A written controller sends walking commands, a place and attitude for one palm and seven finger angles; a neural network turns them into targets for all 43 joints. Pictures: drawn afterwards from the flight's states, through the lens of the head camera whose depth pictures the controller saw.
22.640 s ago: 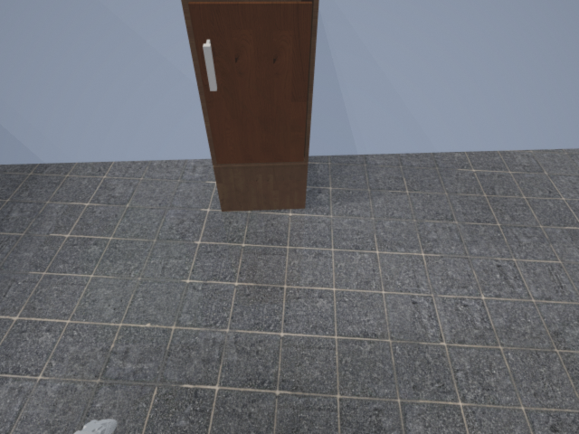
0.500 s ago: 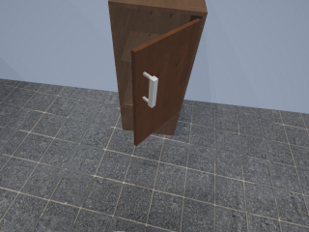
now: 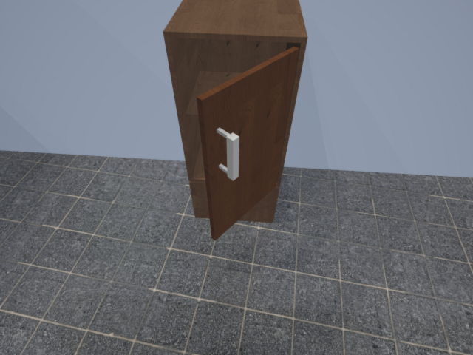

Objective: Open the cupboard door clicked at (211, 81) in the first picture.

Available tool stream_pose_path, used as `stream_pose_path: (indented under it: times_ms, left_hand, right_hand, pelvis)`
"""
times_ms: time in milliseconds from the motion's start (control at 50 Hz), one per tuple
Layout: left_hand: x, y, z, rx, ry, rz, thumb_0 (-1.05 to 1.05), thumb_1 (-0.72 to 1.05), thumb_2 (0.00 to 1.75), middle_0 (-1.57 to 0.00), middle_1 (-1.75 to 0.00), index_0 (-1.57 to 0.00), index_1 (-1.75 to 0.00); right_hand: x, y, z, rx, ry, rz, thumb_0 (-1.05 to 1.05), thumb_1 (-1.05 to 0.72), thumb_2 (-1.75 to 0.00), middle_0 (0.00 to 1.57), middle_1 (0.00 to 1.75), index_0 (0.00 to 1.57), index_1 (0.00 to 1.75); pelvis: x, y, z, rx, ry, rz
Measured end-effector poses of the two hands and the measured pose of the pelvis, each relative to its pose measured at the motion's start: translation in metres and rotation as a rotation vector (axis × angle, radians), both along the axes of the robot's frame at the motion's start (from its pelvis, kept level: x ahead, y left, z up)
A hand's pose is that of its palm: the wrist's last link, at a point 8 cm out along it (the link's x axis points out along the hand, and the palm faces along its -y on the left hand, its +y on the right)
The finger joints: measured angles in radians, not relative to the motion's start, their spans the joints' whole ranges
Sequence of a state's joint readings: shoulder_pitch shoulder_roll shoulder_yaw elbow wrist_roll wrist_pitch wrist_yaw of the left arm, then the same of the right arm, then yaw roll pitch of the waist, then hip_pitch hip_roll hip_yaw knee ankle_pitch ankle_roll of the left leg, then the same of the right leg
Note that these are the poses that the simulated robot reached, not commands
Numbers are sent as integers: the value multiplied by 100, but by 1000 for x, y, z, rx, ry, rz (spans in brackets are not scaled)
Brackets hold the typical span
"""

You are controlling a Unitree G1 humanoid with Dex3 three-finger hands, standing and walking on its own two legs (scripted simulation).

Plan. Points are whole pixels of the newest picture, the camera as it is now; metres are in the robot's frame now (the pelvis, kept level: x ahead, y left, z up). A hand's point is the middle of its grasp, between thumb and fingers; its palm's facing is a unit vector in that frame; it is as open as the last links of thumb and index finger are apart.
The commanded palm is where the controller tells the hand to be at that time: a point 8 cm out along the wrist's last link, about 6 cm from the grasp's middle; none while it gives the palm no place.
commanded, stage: let the arm hang, fingers relaxed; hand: left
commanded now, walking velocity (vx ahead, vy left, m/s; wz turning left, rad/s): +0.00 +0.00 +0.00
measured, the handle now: (227, 154) +0.59 +0.06 -0.03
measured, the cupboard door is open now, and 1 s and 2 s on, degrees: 51 51 51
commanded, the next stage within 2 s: look to check the result in 0.20 s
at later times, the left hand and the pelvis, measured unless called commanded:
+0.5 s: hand out of the picture -0.01 +0.15 -0.17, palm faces +0.04 -0.98 -0.18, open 7.3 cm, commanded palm none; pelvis +0.01 -0.01 +0.00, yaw +0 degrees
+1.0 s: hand out of the picture +0.01 +0.15 -0.17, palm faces +0.03 -0.99 -0.17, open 7.3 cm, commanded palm none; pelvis +0.03 -0.01 +0.00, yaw -1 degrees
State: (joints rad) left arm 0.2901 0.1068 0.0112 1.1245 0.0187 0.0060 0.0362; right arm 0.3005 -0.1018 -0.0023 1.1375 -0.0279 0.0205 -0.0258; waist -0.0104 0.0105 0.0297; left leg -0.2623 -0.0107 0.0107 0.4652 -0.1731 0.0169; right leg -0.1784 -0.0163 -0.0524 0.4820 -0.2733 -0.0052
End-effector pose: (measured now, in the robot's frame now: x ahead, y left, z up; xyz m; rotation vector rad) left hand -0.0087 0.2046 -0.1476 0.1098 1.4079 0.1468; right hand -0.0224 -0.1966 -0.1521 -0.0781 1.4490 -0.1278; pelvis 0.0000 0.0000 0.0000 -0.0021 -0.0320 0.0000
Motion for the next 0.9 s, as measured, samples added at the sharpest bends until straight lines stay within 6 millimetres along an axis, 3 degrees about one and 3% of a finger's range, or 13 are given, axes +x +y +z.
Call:
stream_pose_path:
  times_ms: [140, 500, 900]
  left_hand:
    - [7, 3, 0, 6, 1, -7, 1, 93, 90, -20, -30, -20, -30]
    - [-1, -1, 4, 10, 57, 10, 0, 91, 90, -19, -30, -20, -30]
    - [15, -10, 3, 0, 39, 4, 0, 91, 90, -19, -30, -20, -30]
  right_hand:
    - [5, -10, 4, -25, -10, -5, 0, -91, -90, 19, 30, 20, 30]
    - [21, -17, 4, -27, 4, 16, 0, -91, -90, 19, 30, 20, 30]
    - [31, -25, 7, -36, 5, 17, 0, -91, -90, 19, 30, 20, 30]
  pelvis:
    - [4, -3, 1, 0, 1, -3]
    - [15, -7, 3, 2, 0, 0]
    - [25, -14, 4, 4, 1, -1]
